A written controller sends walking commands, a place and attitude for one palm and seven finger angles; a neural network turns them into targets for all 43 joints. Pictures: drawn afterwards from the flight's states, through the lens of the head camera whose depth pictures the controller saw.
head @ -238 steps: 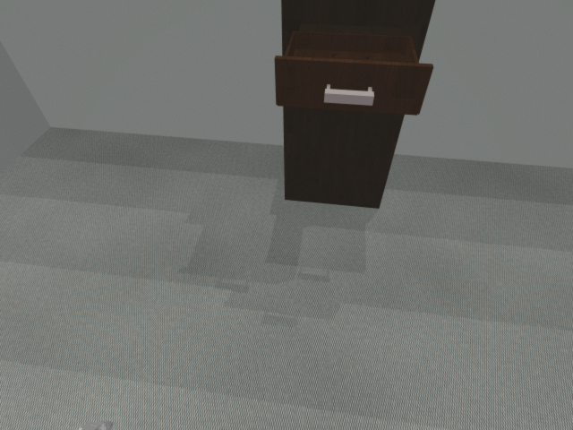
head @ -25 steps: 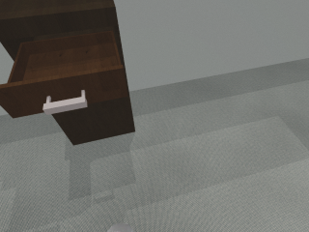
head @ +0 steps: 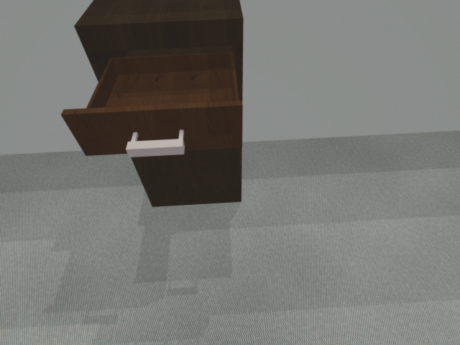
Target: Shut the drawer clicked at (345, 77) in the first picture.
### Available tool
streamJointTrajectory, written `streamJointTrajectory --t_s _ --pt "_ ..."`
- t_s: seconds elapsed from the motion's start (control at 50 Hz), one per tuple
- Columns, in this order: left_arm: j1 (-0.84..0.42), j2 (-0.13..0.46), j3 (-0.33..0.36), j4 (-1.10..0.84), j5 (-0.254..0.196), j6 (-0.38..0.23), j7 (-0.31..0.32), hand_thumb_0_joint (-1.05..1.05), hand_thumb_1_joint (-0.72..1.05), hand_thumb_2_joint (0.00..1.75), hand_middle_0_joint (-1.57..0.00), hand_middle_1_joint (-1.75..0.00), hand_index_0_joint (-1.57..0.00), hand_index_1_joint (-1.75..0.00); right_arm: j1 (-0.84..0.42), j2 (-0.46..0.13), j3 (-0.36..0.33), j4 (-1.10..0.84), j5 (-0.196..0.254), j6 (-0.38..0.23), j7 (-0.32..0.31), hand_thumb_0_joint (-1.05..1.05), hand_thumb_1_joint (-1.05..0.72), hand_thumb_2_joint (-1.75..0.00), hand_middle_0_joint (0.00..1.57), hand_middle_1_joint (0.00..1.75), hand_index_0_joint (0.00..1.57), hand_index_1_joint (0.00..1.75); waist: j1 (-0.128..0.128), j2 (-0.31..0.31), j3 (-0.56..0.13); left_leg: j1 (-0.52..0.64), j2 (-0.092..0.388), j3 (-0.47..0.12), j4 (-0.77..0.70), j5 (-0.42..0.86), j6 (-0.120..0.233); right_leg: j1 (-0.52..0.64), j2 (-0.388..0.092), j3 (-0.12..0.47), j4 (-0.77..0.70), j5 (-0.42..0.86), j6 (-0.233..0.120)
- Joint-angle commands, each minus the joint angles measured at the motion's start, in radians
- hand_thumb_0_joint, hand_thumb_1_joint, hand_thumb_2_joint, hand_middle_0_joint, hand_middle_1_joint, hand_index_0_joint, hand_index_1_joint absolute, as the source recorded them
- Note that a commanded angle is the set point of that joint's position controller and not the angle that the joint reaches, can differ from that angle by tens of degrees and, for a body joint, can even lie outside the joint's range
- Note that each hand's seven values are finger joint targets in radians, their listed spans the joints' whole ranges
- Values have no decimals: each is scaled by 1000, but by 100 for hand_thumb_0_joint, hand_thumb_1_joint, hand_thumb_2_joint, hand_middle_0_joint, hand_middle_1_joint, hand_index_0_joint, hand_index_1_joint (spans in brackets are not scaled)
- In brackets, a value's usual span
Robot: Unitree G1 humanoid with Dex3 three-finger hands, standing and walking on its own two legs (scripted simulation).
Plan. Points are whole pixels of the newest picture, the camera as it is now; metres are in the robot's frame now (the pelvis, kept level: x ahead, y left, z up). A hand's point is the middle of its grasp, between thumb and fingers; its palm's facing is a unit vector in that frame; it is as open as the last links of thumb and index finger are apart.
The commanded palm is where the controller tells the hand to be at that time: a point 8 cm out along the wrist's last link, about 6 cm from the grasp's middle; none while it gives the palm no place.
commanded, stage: take the last steps up to it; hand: left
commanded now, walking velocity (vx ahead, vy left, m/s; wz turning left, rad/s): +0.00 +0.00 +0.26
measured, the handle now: (157, 141) +0.55 +0.22 +0.01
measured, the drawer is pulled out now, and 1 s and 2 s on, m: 0.30 0.30 0.30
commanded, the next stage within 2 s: come to a stop and stand still in 1.14 s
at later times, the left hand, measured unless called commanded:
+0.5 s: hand out of the picture -0.07 +0.16 -0.16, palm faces +0.22 -0.96 -0.17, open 7.3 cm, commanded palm none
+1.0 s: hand (142, 305) +0.22 +0.22 -0.17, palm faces +0.05 -0.99 -0.14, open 7.4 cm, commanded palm none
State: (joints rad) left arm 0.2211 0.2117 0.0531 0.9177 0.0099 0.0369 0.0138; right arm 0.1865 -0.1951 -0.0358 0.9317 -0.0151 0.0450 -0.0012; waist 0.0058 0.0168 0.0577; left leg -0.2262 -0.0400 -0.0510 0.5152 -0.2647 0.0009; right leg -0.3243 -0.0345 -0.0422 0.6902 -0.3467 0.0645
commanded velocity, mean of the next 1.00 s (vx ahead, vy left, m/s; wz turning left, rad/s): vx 0.27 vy -0.05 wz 0.00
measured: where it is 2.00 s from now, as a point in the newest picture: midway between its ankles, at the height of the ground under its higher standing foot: (244, 344)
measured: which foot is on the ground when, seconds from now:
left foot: down 0.00-0.02, up 0.04-0.54, down 0.56-1.00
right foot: up 0.00-0.00, down 0.02-0.56, up 0.58-1.00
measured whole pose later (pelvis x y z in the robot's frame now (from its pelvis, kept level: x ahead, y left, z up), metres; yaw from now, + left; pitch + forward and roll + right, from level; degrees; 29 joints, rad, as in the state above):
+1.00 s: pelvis +0.14 +0.04 +0.01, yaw +4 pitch -1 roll -1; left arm 0.14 0.19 0.07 1.04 0.02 0.01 -0.02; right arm 0.53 -0.05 0.00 1.17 -0.02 -0.07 -0.04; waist -0.06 -0.04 0.05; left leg 0.09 0.02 0.15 0.27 -0.34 0.02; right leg -0.64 -0.09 -0.09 0.91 -0.15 0.00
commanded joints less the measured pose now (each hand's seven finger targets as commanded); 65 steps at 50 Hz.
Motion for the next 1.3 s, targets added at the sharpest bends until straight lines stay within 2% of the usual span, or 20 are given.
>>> streamJointTrajectory --t_s 0.0,0.02,0.12,0.34,0.42,0.5,0.52,0.54,0.56,0.62,0.7,0.92,0.98,1.04,1.08,1.1,1.12,1.18,1.24,1.28 --pt "142 221 48 -28 21 -56 26 0 90 90 -20 -30 -20 -30 26 -69 -41 -75 16 -31 -1 0 -90 -90 20 30 20 30 29 -316 -91 -302 -4 24 250 -170 -12 344 -335 354 -397 329 -117" --pt "148 243 47 -45 11 -51 24 0 90 90 -20 -30 -20 -30 24 -108 -53 -77 5 -14 -7 0 -90 -90 20 30 20 30 44 -297 -98 -252 10 -18 425 -339 -18 201 -443 390 -422 360 -206" --pt "30 104 23 -49 5 -62 18 0 90 90 -20 -30 -20 -30 89 -89 -59 24 -14 -2 14 0 -90 -90 20 30 20 30 -12 -182 -2 -280 73 6 670 -51 -28 86 -235 160 -499 -12 -161" --pt "251 90 19 111 20 -91 6 0 90 90 -20 -30 -20 -30 11 -27 -37 48 -15 -42 20 0 -90 -90 20 30 20 30 59 -148 30 -296 129 109 312 -103 -23 222 -261 208 -584 -159 -222" --pt "255 98 21 153 22 -90 5 0 90 90 -20 -30 -20 -30 20 -8 -31 56 -8 -58 20 0 -90 -90 20 30 20 30 48 -156 12 -195 116 137 197 -144 -3 169 -266 205 -573 -158 -241" --pt "206 70 20 177 11 -78 0 0 90 90 -20 -30 -20 -30 167 7 -21 117 -5 -81 4 0 -90 -90 20 30 20 30 -32 -101 15 135 81 201 -63 -26 4 -48 -174 93 -453 -237 -180" --pt "205 29 10 172 12 -74 -5 0 90 90 -20 -30 -20 -30 247 -40 -30 145 -4 -87 -7 0 -90 -90 20 30 20 30 -66 40 12 274 146 101 -131 -132 19 -184 -117 50 -304 -237 -143" --pt "180 -34 -2 144 8 -70 -11 0 90 90 -20 -30 -20 -30 339 -119 -49 167 -14 -90 -17 0 -90 -90 20 30 20 30 -104 277 36 299 368 -221 -308 -397 90 -334 -15 -65 -26 -190 -96" --pt "115 -26 -1 99 14 -73 -14 0 90 90 -20 -30 -20 -30 399 -171 -56 166 -15 -88 -29 0 -90 -90 20 30 20 30 -119 228 79 242 494 -407 -418 -452 158 -404 1 -59 171 -175 -87" --pt "132 -5 14 140 23 -60 -26 0 90 90 -20 -30 -20 -30 232 -57 -21 134 -4 -102 -38 0 -90 -90 20 30 20 30 -30 95 139 97 403 -226 -430 -280 129 -376 -75 35 389 29 -84" --pt "165 -28 13 165 22 -52 -29 0 90 90 -20 -30 -20 -30 263 -33 -8 145 4 -131 -41 0 -90 -90 20 30 20 30 -3 93 68 171 298 8 -362 219 97 -354 -61 17 427 165 -52" --pt "-165 -32 0 44 11 -48 -37 0 90 90 -20 -30 -20 -30 438 -6 4 226 -12 -134 -52 0 -90 -90 20 30 20 30 -64 103 146 281 330 49 -303 568 139 -474 -70 -49 229 198 -67" --pt "-224 -37 -4 25 6 -55 -38 0 90 90 -20 -30 -20 -30 443 -22 -3 235 -17 -126 -52 0 -90 -90 20 30 20 30 -74 114 137 272 324 93 -265 657 127 -352 -45 -71 76 171 -97" --pt "-102 -10 4 54 6 -69 -29 0 90 90 -20 -30 -20 -30 413 -53 -13 240 -13 -118 -51 0 -90 -90 20 30 20 30 -14 119 50 249 323 112 -107 900 113 -77 22 -111 -56 138 -132" --pt "169 61 29 138 11 -89 -19 0 90 90 -20 -30 -20 -30 369 -63 -24 230 3 -116 -41 0 -90 -90 20 30 20 30 105 59 -109 92 265 142 194 729 58 336 4 -77 -164 290 -155" --pt "269 149 51 165 15 -100 -5 0 90 90 -20 -30 -20 -30 429 -4 -20 219 17 -118 -32 0 -90 -90 20 30 20 30 118 -140 -240 -161 153 191 498 212 18 597 -256 207 -176 494 -246" --pt "308 202 56 172 -1 -102 1 0 90 90 -20 -30 -20 -30 420 14 -14 189 25 -111 -36 0 -90 -90 20 30 20 30 95 -186 -294 -259 48 136 812 -357 6 593 -450 458 -277 774 -354" --pt "71 90 29 112 -5 -91 13 0 90 90 -20 -30 -20 -30 277 27 -22 154 1 -82 -25 0 -90 -90 20 30 20 30 29 -93 -51 -294 171 35 850 -177 17 148 -345 294 -414 302 -314" --pt "-24 21 5 90 8 -101 24 0 90 90 -20 -30 -20 -30 334 73 -11 171 -9 -54 -24 0 -90 -90 20 30 20 30 -63 -53 -35 -173 180 64 638 -131 -13 -46 -267 93 -441 429 -260" --pt "-30 -6 -4 86 12 -94 24 0 90 90 -20 -30 -20 -30 338 102 3 172 -6 -39 -29 0 -90 -90 20 30 20 30 -74 -73 -45 -80 157 85 469 -96 -32 -105 -220 36 -433 517 -241"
